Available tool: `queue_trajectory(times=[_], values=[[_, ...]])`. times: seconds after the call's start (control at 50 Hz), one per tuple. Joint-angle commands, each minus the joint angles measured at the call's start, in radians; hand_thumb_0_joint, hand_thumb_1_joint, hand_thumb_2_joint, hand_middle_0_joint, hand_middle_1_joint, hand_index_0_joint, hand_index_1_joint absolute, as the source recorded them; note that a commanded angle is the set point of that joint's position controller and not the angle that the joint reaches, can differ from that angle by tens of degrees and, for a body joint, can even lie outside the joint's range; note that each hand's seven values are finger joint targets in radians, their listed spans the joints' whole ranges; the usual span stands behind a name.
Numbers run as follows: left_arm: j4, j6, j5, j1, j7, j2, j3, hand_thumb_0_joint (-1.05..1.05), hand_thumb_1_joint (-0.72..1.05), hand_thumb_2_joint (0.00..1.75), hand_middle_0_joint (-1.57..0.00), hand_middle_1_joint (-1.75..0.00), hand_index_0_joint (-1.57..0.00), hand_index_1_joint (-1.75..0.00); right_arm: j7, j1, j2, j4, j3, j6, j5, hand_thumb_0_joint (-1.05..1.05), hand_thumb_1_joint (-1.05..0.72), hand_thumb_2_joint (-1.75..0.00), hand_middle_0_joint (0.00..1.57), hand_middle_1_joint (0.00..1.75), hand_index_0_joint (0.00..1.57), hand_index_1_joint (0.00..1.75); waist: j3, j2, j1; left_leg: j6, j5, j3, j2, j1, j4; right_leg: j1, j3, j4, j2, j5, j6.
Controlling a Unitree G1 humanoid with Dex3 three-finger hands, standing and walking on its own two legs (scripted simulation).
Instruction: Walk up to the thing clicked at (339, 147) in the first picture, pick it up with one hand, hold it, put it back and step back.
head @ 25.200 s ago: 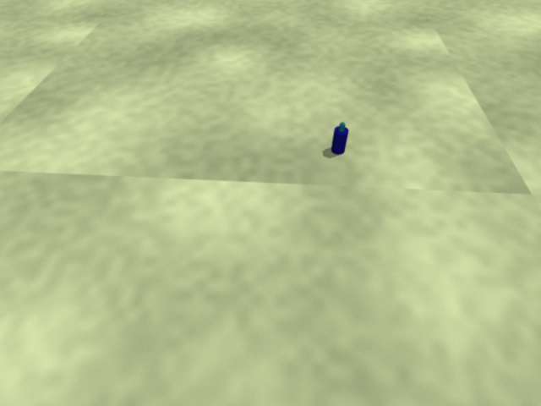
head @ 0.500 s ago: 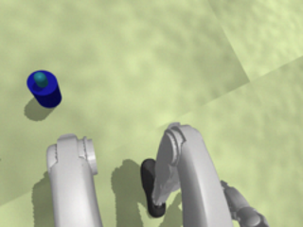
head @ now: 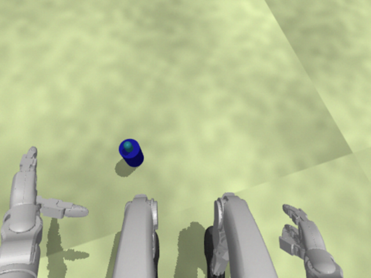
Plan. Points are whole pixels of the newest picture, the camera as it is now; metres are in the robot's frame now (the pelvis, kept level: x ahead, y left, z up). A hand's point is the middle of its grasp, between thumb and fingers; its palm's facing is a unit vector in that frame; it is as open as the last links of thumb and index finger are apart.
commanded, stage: home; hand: left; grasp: from the side
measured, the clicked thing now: (131, 151) +0.48 +0.20 -0.44
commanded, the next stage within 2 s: none
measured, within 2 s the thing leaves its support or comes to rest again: neither
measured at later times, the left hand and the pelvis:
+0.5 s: hand (37, 216) +0.24 +0.22 +0.10, palm faces +0.14 -0.93 -0.33, open 17.2 cm; pelvis +0.06 +0.01 +0.17, yaw +2 degrees
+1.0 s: hand (36, 234) +0.22 +0.19 +0.14, palm faces +0.16 -0.94 -0.29, open 17.3 cm; pelvis +0.06 +0.00 +0.19, yaw +3 degrees
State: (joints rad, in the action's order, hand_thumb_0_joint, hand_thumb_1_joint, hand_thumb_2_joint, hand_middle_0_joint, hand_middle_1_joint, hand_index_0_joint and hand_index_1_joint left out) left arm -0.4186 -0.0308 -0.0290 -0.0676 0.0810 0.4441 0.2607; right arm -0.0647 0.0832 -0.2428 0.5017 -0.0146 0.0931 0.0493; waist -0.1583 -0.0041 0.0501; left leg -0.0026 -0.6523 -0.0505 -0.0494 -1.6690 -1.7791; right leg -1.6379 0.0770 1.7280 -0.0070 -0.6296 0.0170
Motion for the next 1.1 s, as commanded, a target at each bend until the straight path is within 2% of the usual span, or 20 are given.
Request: queue_trajectory(times=[0.0, 0.1, 0.12, 0.14, 0.18, 0.22, 0.26, 0.28, 0.36, 0.44, 0.48, 0.52, 0.64, 0.7, 0.8, 0.82, 0.92, 0.96, 1.04, 1.08], values=[[0.163, 0.004, 0.007, -0.020, 0.050, 0.145, 0.025, 0.00, -0.49, 0.09, -0.06, -0.07, -0.06, -0.07, -0.041, 0.120, -0.149, -0.075, 0.069, -0.068, 0.001, 0.00, -0.89, -0.90, 0.20, 0.30, 0.20, 0.30, -0.481, 0.109, 0.011, 0.032, 0.212, 0.024, 0.026, 0.492, 0.338, 0.462, -0.076, -0.375, 0.016, 0.218, 0.005], [0.165, -0.043, 0.013, 0.056, 0.072, 0.102, -0.014, 0.00, -0.50, 0.09, -0.06, -0.06, -0.06, -0.06, -0.056, 0.143, -0.141, -0.075, 0.064, -0.104, -0.001, 0.00, -0.89, -0.90, 0.20, 0.30, 0.20, 0.30, -0.429, 0.085, -0.001, 0.029, 0.322, 0.020, 0.025, 0.642, 0.468, 0.627, -0.063, -0.493, 0.013, 0.324, 0.004], [0.168, -0.053, 0.013, 0.081, 0.076, 0.075, -0.035, 0.00, -0.50, 0.08, -0.06, -0.06, -0.06, -0.06, -0.059, 0.145, -0.136, -0.078, 0.061, -0.108, -0.001, 0.00, -0.89, -0.90, 0.20, 0.30, 0.20, 0.30, -0.417, 0.072, 0.005, 0.026, 0.340, 0.018, 0.025, 0.674, 0.496, 0.655, -0.057, -0.514, 0.013, 0.339, 0.004], [0.210, -0.065, 0.019, 0.105, 0.084, 0.073, -0.039, 0.00, -0.49, 0.09, -0.06, -0.07, -0.06, -0.07, -0.064, 0.146, -0.136, -0.089, 0.062, -0.113, 0.000, 0.00, -0.89, -0.90, 0.20, 0.30, 0.20, 0.30, -0.411, 0.082, -0.010, 0.025, 0.339, 0.023, 0.028, 0.707, 0.528, 0.695, -0.058, -0.545, 0.011, 0.338, 0.003], [0.249, -0.086, 0.023, 0.145, 0.093, 0.050, -0.059, 0.00, -0.49, 0.09, -0.06, -0.06, -0.06, -0.06, -0.073, 0.153, -0.130, -0.095, 0.060, -0.125, 0.001, 0.00, -0.89, -0.90, 0.20, 0.30, 0.20, 0.30, -0.395, 0.094, -0.010, 0.020, 0.367, 0.026, 0.027, 0.775, 0.579, 0.758, -0.057, -0.593, 0.012, 0.365, 0.002], [0.263, -0.106, 0.024, 0.177, 0.101, 0.016, -0.086, 0.00, -0.51, 0.08, -0.06, -0.06, -0.06, -0.06, -0.081, 0.148, -0.124, -0.099, 0.055, -0.133, 0.001, 0.00, -0.89, -0.90, 0.20, 0.30, 0.20, 0.30, -0.336, 0.097, -0.008, 0.016, 0.351, 0.027, 0.028, 0.812, 0.639, 0.788, -0.050, -0.641, 0.014, 0.343, 0.005], [0.295, -0.128, 0.028, 0.239, 0.111, 0.021, -0.084, 0.00, -0.51, 0.08, -0.06, -0.06, -0.06, -0.06, -0.092, 0.146, -0.118, -0.113, 0.052, -0.138, 0.002, 0.00, -0.89, -0.90, 0.20, 0.30, 0.20, 0.30, -0.291, 0.091, -0.019, 0.016, 0.342, 0.031, 0.032, 0.851, 0.696, 0.848, -0.050, -0.706, 0.013, 0.335, 0.001], [0.321, -0.135, 0.031, 0.258, 0.110, -0.022, -0.122, 0.00, -0.49, 0.09, -0.06, -0.07, -0.06, -0.07, -0.094, 0.150, -0.112, -0.117, 0.048, -0.142, 0.002, 0.00, -0.89, -0.90, 0.20, 0.30, 0.20, 0.30, -0.273, 0.097, -0.009, 0.013, 0.340, 0.031, 0.031, 0.877, 0.723, 0.867, -0.046, -0.722, 0.016, 0.333, 0.002], [0.423, -0.168, 0.035, 0.343, 0.117, -0.047, -0.157, 0.00, -0.50, 0.09, -0.06, -0.07, -0.06, -0.07, -0.108, 0.159, -0.109, -0.137, 0.045, -0.156, -0.002, 0.00, -0.90, -0.90, 0.20, 0.30, 0.20, 0.30, -0.217, 0.132, -0.021, 0.001, 0.369, 0.019, 0.024, 0.996, 0.834, 0.924, -0.020, -0.787, 0.026, 0.348, 0.003], [0.523, -0.195, 0.042, 0.433, 0.118, -0.104, -0.212, 0.00, -0.51, 0.08, -0.06, -0.06, -0.06, -0.06, -0.119, 0.158, -0.090, -0.164, 0.038, -0.173, -0.007, 0.00, -0.90, -0.90, 0.20, 0.30, 0.20, 0.30, -0.149, 0.091, -0.013, 0.005, 0.353, 0.018, 0.026, 1.028, 0.898, 0.994, -0.006, -0.855, 0.033, 0.338, 0.001], [0.564, -0.206, 0.042, 0.478, 0.115, -0.105, -0.214, 0.00, -0.52, 0.07, -0.06, -0.06, -0.05, -0.06, -0.125, 0.153, -0.090, -0.178, 0.038, -0.184, -0.009, 0.00, -0.90, -0.90, 0.20, 0.30, 0.20, 0.30, -0.121, 0.068, -0.014, 0.008, 0.356, 0.019, 0.028, 1.041, 0.917, 1.020, -0.002, -0.881, 0.035, 0.339, -0.001], [0.571, -0.212, 0.041, 0.500, 0.109, -0.125, -0.238, 0.00, -0.51, 0.08, -0.06, -0.06, -0.06, -0.06, -0.126, 0.147, -0.085, -0.186, 0.033, -0.193, -0.013, 0.00, -0.90, -0.90, 0.20, 0.30, 0.20, 0.30, -0.044, 0.028, -0.012, 0.011, 0.313, 0.013, 0.028, 1.029, 0.946, 1.018, 0.004, -0.909, 0.037, 0.303, -0.005], [0.633, -0.205, 0.038, 0.541, 0.090, -0.134, -0.230, 0.00, -0.53, 0.07, -0.05, -0.06, -0.05, -0.06, -0.125, 0.142, -0.086, -0.200, 0.033, -0.225, -0.020, 0.00, -0.90, -0.90, 0.20, 0.30, 0.20, 0.30, 0.007, 0.030, -0.022, 0.008, 0.296, 0.016, 0.025, 1.063, 0.991, 1.048, 0.002, -0.938, 0.034, 0.282, -0.007], [0.606, -0.196, 0.033, 0.516, 0.081, -0.138, -0.226, 0.00, -0.52, 0.07, -0.05, -0.06, -0.05, -0.06, -0.125, 0.145, -0.087, -0.190, 0.034, -0.238, -0.028, 0.00, -0.90, -0.90, 0.20, 0.30, 0.20, 0.30, 0.000, 0.029, -0.006, 0.009, 0.318, 0.021, 0.030, 1.078, 0.986, 1.050, -0.002, -0.942, 0.035, 0.301, -0.007], [0.658, -0.183, 0.031, 0.465, 0.078, -0.130, -0.227, 0.00, -0.50, 0.08, -0.05, -0.06, -0.05, -0.06, -0.124, 0.141, -0.082, -0.178, 0.031, -0.255, -0.034, 0.00, -0.90, -0.90, 0.20, 0.30, 0.20, 0.30, -0.033, 0.076, -0.020, 0.007, 0.293, 0.030, 0.038, 1.106, 0.992, 1.072, -0.013, -0.955, 0.028, 0.279, -0.004], [0.649, -0.184, 0.029, 0.487, 0.079, -0.134, -0.224, 0.00, -0.51, 0.08, -0.05, -0.06, -0.05, -0.06, -0.128, 0.146, -0.084, -0.180, 0.034, -0.256, -0.036, 0.00, -0.90, -0.90, 0.20, 0.30, 0.20, 0.30, -0.075, 0.073, -0.015, 0.006, 0.332, 0.033, 0.038, 1.130, 0.982, 1.088, -0.015, -0.953, 0.029, 0.313, -0.005], [0.620, -0.189, 0.029, 0.519, 0.080, -0.130, -0.217, 0.00, -0.53, 0.07, -0.05, -0.06, -0.05, -0.06, -0.134, 0.139, -0.080, -0.166, 0.031, -0.264, -0.037, 0.00, -0.90, -0.90, 0.20, 0.30, 0.20, 0.30, -0.096, 0.044, -0.021, 0.010, 0.423, 0.042, 0.045, 1.135, 0.949, 1.128, -0.023, -0.960, 0.023, 0.413, -0.013], [0.596, -0.192, 0.032, 0.525, 0.076, -0.143, -0.227, 0.00, -0.50, 0.09, -0.05, -0.06, -0.05, -0.06, -0.130, 0.133, -0.084, -0.161, 0.030, -0.264, -0.037, 0.00, -0.90, -0.90, 0.20, 0.30, 0.20, 0.30, -0.046, 0.027, -0.016, 0.012, 0.401, 0.040, 0.044, 1.118, 0.956, 1.113, -0.019, -0.972, 0.023, 0.395, -0.014], [0.588, -0.184, 0.032, 0.524, 0.073, -0.131, -0.209, 0.00, -0.53, 0.07, -0.05, -0.06, -0.05, -0.06, -0.129, 0.127, -0.084, -0.162, 0.033, -0.261, -0.036, 0.00, -0.90, -0.90, 0.20, 0.30, 0.20, 0.30, -0.050, 0.010, -0.026, 0.015, 0.414, 0.048, 0.046, 1.109, 0.949, 1.128, -0.027, -0.979, 0.017, 0.418, -0.018], [0.598, -0.185, 0.031, 0.534, 0.071, -0.134, -0.216, 0.00, -0.54, 0.06, -0.05, -0.06, -0.05, -0.06, -0.127, 0.131, -0.084, -0.161, 0.035, -0.262, -0.035, 0.00, -0.90, -0.90, 0.20, 0.30, 0.20, 0.30, -0.061, 0.036, -0.031, 0.011, 0.440, 0.047, 0.046, 1.125, 0.954, 1.133, -0.023, -0.968, 0.020, 0.433, -0.014]])
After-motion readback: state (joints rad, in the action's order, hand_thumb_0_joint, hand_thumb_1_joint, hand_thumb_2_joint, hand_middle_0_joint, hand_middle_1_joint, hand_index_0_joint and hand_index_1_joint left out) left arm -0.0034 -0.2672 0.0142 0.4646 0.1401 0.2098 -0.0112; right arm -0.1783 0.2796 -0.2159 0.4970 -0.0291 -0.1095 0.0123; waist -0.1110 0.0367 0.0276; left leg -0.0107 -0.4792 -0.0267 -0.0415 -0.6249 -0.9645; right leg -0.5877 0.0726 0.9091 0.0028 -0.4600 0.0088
